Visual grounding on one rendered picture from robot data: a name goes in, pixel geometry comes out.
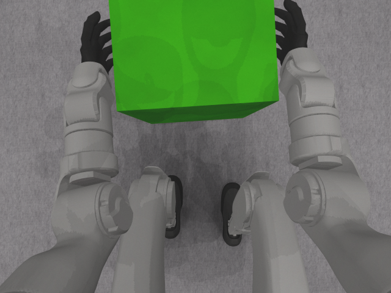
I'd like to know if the carton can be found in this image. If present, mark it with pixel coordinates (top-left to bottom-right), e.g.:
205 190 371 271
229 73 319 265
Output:
109 0 279 124

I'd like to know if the robot left upper arm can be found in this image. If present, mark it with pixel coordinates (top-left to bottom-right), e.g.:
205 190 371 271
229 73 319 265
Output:
0 182 133 293

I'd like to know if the robot left thigh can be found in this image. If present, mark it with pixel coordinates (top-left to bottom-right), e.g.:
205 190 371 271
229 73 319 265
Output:
111 175 176 293

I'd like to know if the robot left forearm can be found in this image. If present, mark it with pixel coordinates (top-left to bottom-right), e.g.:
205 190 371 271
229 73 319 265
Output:
51 62 119 232

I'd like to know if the robot left foot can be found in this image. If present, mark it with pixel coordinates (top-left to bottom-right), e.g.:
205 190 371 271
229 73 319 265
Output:
165 175 183 239

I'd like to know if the left robot hand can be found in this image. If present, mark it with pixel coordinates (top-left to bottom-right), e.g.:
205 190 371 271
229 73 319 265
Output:
80 11 114 75

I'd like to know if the robot right forearm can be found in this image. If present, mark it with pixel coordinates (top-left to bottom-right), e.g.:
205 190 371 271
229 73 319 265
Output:
279 48 371 205

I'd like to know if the robot right upper arm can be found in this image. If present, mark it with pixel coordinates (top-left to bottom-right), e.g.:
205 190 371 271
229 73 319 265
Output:
283 168 391 293

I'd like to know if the right robot hand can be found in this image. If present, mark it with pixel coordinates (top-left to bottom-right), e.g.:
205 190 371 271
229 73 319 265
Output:
274 0 308 66

